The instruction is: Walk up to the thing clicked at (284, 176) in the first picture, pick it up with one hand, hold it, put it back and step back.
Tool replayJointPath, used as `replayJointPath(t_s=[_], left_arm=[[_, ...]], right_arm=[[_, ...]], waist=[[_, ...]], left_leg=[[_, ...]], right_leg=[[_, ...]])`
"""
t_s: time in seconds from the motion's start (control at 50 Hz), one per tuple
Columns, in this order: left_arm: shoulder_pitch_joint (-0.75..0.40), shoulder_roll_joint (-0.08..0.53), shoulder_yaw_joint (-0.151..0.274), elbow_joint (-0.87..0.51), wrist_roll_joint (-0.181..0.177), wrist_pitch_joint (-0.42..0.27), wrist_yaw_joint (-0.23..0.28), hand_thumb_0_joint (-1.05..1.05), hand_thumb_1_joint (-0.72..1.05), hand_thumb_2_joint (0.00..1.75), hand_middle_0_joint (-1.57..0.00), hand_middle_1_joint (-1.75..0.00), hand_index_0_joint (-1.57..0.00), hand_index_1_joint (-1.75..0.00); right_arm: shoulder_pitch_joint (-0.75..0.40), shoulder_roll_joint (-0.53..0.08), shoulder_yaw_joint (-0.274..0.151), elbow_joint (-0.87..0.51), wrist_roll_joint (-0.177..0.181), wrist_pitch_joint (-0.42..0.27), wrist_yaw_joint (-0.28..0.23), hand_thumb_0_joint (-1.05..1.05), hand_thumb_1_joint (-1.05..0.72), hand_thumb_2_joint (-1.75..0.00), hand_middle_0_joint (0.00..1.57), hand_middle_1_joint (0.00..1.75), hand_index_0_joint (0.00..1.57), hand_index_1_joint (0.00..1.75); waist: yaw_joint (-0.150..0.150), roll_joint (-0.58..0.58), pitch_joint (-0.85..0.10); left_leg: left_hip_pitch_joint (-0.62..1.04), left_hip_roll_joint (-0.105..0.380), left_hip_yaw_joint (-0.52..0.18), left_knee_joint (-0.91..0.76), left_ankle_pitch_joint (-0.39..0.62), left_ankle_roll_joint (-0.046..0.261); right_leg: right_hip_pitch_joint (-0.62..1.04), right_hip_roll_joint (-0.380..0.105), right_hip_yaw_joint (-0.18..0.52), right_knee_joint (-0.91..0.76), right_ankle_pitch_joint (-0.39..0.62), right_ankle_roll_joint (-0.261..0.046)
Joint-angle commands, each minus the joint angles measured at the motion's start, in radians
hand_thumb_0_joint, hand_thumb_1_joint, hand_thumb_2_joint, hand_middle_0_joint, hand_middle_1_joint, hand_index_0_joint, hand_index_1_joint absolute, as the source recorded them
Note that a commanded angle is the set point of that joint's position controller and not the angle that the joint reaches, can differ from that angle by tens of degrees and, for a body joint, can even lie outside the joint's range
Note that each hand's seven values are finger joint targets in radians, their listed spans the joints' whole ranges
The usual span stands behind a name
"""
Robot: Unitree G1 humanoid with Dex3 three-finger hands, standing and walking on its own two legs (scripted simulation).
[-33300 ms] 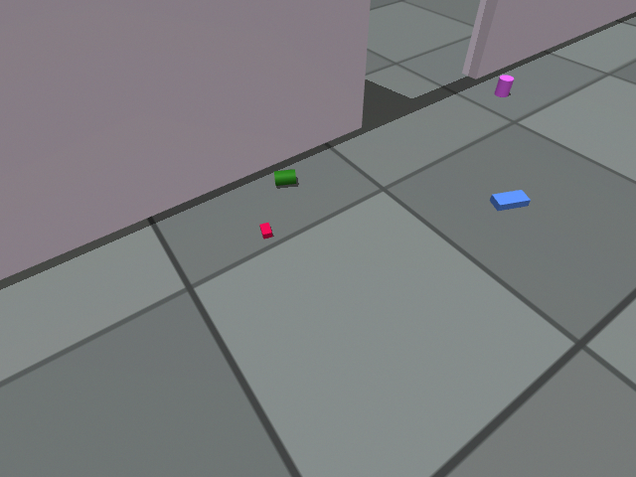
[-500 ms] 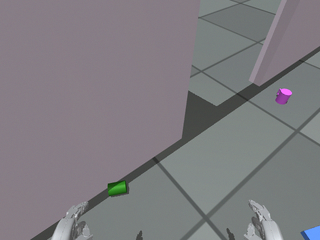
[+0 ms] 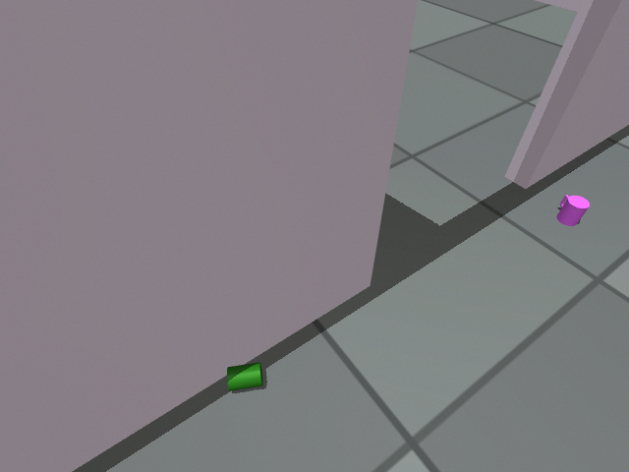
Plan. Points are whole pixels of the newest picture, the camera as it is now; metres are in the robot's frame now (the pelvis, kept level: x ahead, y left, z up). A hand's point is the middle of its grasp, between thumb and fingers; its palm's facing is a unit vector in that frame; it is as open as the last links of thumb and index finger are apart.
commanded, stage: stand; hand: left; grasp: from above
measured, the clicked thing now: (245, 376) +0.56 +0.26 -0.73
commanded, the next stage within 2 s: step back in 1.98 s
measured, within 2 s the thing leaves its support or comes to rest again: neither
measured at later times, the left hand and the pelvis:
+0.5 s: hand out of the picture +0.04 +0.23 -0.15, palm faces +0.02 -0.94 -0.35, open 7.3 cm; pelvis +0.00 -0.01 +0.01, yaw +0 degrees
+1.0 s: hand out of the picture +0.07 +0.23 -0.14, palm faces +0.01 -0.94 -0.34, open 7.3 cm; pelvis +0.01 -0.02 +0.02, yaw +0 degrees
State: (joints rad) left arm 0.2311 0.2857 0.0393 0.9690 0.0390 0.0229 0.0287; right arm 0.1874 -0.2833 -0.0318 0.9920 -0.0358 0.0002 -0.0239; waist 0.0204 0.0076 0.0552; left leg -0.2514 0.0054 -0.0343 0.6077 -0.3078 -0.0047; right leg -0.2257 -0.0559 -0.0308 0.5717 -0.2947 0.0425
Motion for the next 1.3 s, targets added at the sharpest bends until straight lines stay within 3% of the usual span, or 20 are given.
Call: replayJointPath(t_s=[0.0,0.14,0.26,0.3,0.48,0.8,0.92,1.06,1.14,1.28], left_arm=[[-0.047,0.184,0.037,-0.011,-0.007,-0.035,0.015,0.0,0.9,0.9,-0.2,-0.3,-0.2,-0.3],[-0.059,0.191,0.029,0.063,-0.008,-0.035,0.011,0.0,0.9,0.9,-0.2,-0.3,-0.2,-0.3],[-0.076,0.199,0.026,0.102,-0.007,-0.043,0.01,0.0,0.9,0.9,-0.2,-0.3,-0.2,-0.3],[-0.083,0.205,0.026,0.111,-0.01,-0.04,0.009,0.0,0.9,0.9,-0.2,-0.3,-0.2,-0.3],[-0.112,0.222,0.026,0.129,-0.012,-0.041,0.005,0.0,0.9,0.9,-0.2,-0.3,-0.2,-0.3],[-0.146,0.233,0.03,0.138,-0.021,-0.045,-0.003,0.0,0.9,0.9,-0.2,-0.3,-0.2,-0.3],[-0.158,0.233,0.026,0.14,-0.02,-0.042,-0.006,0.0,0.9,0.9,-0.2,-0.3,-0.2,-0.3],[-0.158,0.233,0.025,0.138,-0.021,-0.044,-0.008,0.0,0.9,0.9,-0.2,-0.3,-0.2,-0.3],[-0.166,0.238,0.027,0.133,-0.025,-0.047,-0.008,0.0,0.9,0.9,-0.2,-0.3,-0.2,-0.3],[-0.163,0.244,0.025,0.136,-0.025,-0.047,-0.009,0.0,0.9,0.9,-0.2,-0.3,-0.2,-0.3]], right_arm=[[-0.036,-0.189,-0.043,-0.036,0.005,-0.025,-0.009,0.0,-0.9,-0.9,0.2,0.3,0.2,0.3],[-0.056,-0.202,-0.04,0.013,0.009,-0.021,-0.007,0.0,-0.9,-0.9,0.2,0.3,0.2,0.3],[-0.07,-0.199,-0.034,0.037,0.015,-0.022,-0.003,0.0,-0.9,-0.9,0.2,0.3,0.2,0.3],[-0.062,-0.199,-0.031,0.05,0.013,-0.02,-0.004,0.0,-0.9,-0.9,0.2,0.3,0.2,0.3],[-0.072,-0.215,-0.024,0.068,0.014,-0.013,0.001,0.0,-0.9,-0.9,0.2,0.3,0.2,0.3],[-0.083,-0.226,-0.011,0.085,0.018,-0.023,-0.002,0.0,-0.9,-0.9,0.2,0.3,0.2,0.3],[-0.086,-0.239,-0.011,0.093,0.019,-0.02,-0.001,0.0,-0.9,-0.9,0.2,0.3,0.2,0.3],[-0.1,-0.245,-0.012,0.092,0.019,-0.024,0.001,0.0,-0.9,-0.9,0.2,0.3,0.2,0.3],[-0.1,-0.245,-0.01,0.09,0.019,-0.026,0.001,0.0,-0.9,-0.9,0.2,0.3,0.2,0.3],[-0.102,-0.244,-0.009,0.096,0.021,-0.024,0.003,0.0,-0.9,-0.9,0.2,0.3,0.2,0.3]], waist=[[-0.008,0.014,-0.034],[-0.005,0.026,-0.006],[-0.006,-0.003,-0.016],[-0.008,0.002,-0.002],[-0.009,-0.001,0.003],[-0.008,0.004,-0.057],[-0.013,0.011,-0.033],[-0.011,0.003,-0.054],[-0.014,0.0,-0.083],[-0.016,-0.003,-0.074]], left_leg=[[0.015,0.073,-0.098,-0.207,0.11,0.042],[0.032,0.083,-0.105,-0.281,0.071,0.031],[0.083,0.082,-0.092,-0.281,0.153,0.025],[0.069,0.082,-0.09,-0.292,0.109,0.024],[0.061,0.084,-0.086,-0.3,0.09,0.025],[0.115,0.104,-0.076,-0.296,0.277,0.019],[0.089,0.102,-0.074,-0.312,0.192,0.017],[0.113,0.108,-0.075,-0.309,0.251,0.017],[0.136,0.114,-0.068,-0.297,0.317,0.02],[0.137,0.112,-0.066,-0.305,0.304,0.015]], right_leg=[[0.056,-0.05,0.066,-0.163,0.101,-0.055],[0.086,-0.05,0.057,-0.212,0.093,-0.047],[0.096,-0.061,0.061,-0.253,0.115,-0.044],[0.098,-0.061,0.063,-0.259,0.101,-0.043],[0.105,-0.064,0.069,-0.29,0.062,-0.041],[0.154,-0.073,0.064,-0.274,0.227,-0.048],[0.141,-0.069,0.067,-0.293,0.155,-0.048],[0.144,-0.07,0.061,-0.288,0.194,-0.049],[0.164,-0.079,0.063,-0.274,0.269,-0.052],[0.16,-0.077,0.064,-0.283,0.258,-0.051]])
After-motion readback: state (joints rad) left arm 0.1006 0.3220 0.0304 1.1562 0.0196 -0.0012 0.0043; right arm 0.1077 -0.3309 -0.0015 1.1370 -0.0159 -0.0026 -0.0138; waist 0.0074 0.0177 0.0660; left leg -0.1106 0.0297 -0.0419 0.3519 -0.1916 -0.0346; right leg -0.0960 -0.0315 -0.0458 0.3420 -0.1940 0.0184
